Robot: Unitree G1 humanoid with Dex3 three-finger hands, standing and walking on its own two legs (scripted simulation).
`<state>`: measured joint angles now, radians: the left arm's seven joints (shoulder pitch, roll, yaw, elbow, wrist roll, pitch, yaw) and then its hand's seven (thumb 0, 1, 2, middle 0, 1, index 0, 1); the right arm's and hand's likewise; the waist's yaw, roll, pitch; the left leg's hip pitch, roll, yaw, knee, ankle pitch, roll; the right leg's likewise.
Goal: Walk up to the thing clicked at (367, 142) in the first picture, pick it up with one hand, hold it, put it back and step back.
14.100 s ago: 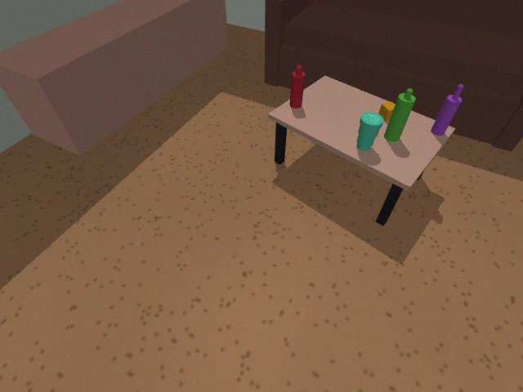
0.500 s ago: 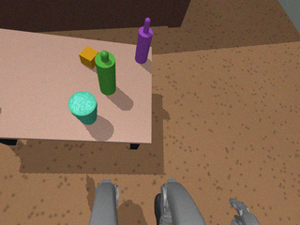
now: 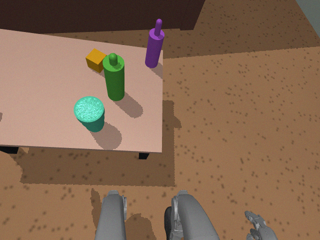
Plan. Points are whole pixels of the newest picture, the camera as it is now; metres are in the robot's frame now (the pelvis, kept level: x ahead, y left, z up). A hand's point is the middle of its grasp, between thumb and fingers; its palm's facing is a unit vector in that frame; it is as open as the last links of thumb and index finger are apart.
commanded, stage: go down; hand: left
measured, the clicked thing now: (92, 117) +0.49 +0.20 -0.25
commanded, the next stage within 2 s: approach in 1.76 s
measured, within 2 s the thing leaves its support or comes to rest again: neither
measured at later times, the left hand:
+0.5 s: hand out of the picture +0.42 +0.42 +0.06, palm faces +0.25 -0.97 +0.01, open 17.1 cm
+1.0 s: hand out of the picture +0.42 +0.42 +0.05, palm faces +0.24 -0.97 +0.01, open 17.2 cm
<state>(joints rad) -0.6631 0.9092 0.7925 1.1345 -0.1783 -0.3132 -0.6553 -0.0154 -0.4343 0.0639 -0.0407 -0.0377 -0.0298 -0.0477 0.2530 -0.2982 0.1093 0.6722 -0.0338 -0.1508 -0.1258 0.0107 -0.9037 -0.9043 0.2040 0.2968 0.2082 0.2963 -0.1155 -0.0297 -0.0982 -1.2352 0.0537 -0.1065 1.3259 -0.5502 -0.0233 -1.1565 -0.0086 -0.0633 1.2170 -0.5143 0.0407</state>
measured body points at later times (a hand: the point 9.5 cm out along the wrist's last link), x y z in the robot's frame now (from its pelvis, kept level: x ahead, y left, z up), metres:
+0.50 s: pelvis +0.00 +0.00 -0.01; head +0.17 +0.06 +0.40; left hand +0.40 +0.47 +0.06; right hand +0.09 -0.27 -0.10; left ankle +0.03 +0.12 -0.62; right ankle +0.03 -0.15 -0.62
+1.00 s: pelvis +0.00 +0.00 -0.01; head +0.18 +0.07 +0.40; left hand +0.40 +0.47 +0.06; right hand +0.09 -0.27 -0.10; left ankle +0.03 +0.12 -0.62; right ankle +0.03 -0.15 -0.62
